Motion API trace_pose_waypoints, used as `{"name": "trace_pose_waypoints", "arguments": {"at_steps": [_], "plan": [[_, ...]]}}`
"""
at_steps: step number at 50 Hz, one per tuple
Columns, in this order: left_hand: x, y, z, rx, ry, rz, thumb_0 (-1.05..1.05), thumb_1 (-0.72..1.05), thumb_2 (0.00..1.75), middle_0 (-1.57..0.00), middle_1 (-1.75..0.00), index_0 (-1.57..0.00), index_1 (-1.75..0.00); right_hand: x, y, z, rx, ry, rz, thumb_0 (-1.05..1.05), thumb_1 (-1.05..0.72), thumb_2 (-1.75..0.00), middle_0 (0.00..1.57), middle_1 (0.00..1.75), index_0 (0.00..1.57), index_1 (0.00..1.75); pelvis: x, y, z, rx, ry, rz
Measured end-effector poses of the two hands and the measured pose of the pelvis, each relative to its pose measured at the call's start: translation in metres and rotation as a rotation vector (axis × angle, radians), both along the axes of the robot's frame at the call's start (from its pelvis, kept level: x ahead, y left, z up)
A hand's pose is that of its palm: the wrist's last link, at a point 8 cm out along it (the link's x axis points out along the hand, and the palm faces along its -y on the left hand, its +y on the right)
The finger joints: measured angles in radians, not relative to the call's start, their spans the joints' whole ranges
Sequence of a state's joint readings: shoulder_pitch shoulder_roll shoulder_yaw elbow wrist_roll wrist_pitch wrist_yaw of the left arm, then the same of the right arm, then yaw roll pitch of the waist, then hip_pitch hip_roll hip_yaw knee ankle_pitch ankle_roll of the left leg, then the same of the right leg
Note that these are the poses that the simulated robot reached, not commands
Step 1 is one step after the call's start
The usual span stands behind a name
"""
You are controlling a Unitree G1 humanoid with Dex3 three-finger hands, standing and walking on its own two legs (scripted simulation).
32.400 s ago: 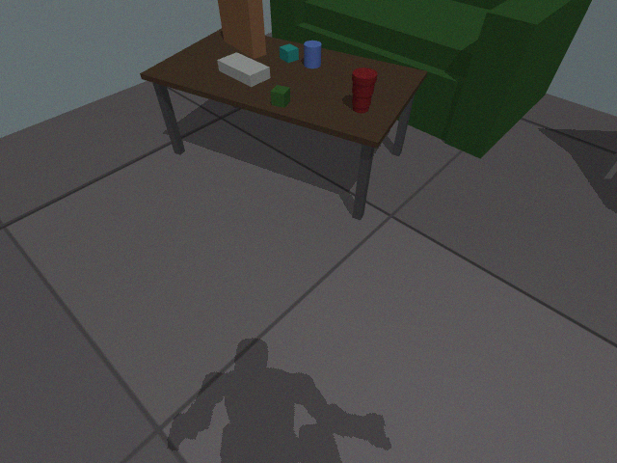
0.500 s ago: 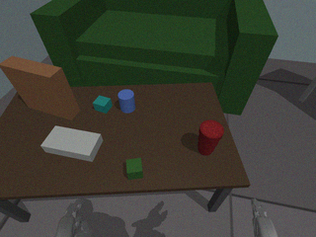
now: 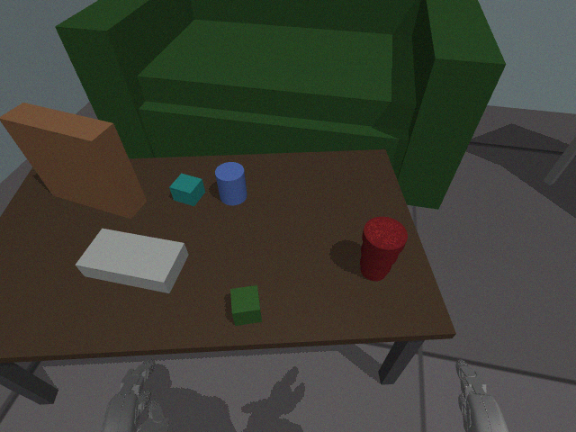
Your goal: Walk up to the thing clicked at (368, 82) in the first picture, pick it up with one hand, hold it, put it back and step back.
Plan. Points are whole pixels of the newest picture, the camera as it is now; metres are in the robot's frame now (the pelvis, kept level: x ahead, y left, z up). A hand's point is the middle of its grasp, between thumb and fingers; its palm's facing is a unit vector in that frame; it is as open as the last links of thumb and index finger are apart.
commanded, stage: stand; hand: right
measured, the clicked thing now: (379, 252) +0.56 -0.19 -0.20
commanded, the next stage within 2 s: none
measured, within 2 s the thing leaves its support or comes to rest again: neither
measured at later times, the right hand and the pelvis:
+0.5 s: hand out of the picture +0.09 -0.26 -0.11, palm faces -0.03 +0.93 -0.37, open 7.8 cm; pelvis +0.01 -0.01 +0.03, yaw +0 degrees
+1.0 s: hand out of the picture +0.05 -0.24 -0.10, palm faces -0.02 +0.94 -0.35, open 7.4 cm; pelvis -0.01 +0.00 +0.06, yaw +0 degrees
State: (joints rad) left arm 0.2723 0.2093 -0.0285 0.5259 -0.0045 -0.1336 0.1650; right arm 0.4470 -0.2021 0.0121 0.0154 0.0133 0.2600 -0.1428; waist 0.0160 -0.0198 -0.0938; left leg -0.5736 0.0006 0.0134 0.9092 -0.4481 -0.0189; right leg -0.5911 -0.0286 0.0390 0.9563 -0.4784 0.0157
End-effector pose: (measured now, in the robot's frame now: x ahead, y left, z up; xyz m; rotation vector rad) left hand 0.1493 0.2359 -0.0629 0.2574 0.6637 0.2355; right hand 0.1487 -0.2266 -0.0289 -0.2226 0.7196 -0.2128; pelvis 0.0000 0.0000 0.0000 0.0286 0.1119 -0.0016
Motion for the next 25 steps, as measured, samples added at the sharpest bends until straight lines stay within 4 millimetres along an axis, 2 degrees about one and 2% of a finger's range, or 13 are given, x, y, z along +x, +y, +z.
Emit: {"name": "trace_pose_waypoints", "arguments": {"at_steps": [3, 5, 8, 14, 19, 25], "plan": [[-0.001, -0.001, 0.000, 0.000, 0.002, 0.001, 0.01, 0.90, 0.90, -0.21, -0.30, -0.21, -0.30, 0.000, -0.001, 0.000, -0.002, 0.000, 0.002, -0.01, 0.41, -0.19, 0.13, 0.15, 0.13, 0.16, 0.000, -0.001, 0.000, 0.000, 0.001, 0.001], [-0.002, 0.001, -0.006, 0.032, 0.065, -0.071, 0.01, 0.90, 0.90, -0.21, -0.30, -0.21, -0.30, 0.002, -0.004, -0.007, -0.037, 0.005, 0.068, -0.01, 0.31, -0.29, 0.15, 0.19, 0.15, 0.20, -0.002, -0.001, 0.002, -0.007, -0.029, 0.000], [-0.007, 0.010, -0.017, 0.052, 0.196, -0.140, 0.01, 0.90, 0.90, -0.21, -0.30, -0.21, -0.30, -0.001, -0.020, -0.025, -0.070, 0.075, 0.129, -0.01, 0.13, -0.46, 0.18, 0.23, 0.17, 0.24, -0.003, -0.002, 0.005, -0.018, -0.058, -0.002], [-0.030, 0.038, -0.019, 0.044, 0.326, -0.076, 0.01, 0.90, 0.90, -0.21, -0.30, -0.21, -0.30, -0.026, -0.054, -0.042, -0.084, 0.223, 0.088, 0.00, -0.30, -0.74, 0.20, 0.28, 0.20, 0.28, 0.000, -0.004, 0.013, -0.029, -0.085, -0.001], [-0.054, 0.052, -0.019, 0.050, 0.426, -0.018, 0.01, 0.90, 0.90, -0.21, -0.30, -0.21, -0.30, -0.049, -0.069, -0.047, -0.089, 0.328, 0.045, 0.00, -0.62, -0.84, 0.20, 0.29, 0.20, 0.29, 0.005, -0.008, 0.021, -0.028, -0.099, -0.001], [-0.073, 0.051, -0.019, 0.025, 0.503, 0.022, 0.01, 0.90, 0.90, -0.20, -0.30, -0.21, -0.30, -0.069, -0.073, -0.048, -0.078, 0.415, 0.008, 0.00, -0.81, -0.88, 0.20, 0.29, 0.20, 0.30, 0.009, -0.009, 0.031, -0.029, -0.124, 0.003]]}}
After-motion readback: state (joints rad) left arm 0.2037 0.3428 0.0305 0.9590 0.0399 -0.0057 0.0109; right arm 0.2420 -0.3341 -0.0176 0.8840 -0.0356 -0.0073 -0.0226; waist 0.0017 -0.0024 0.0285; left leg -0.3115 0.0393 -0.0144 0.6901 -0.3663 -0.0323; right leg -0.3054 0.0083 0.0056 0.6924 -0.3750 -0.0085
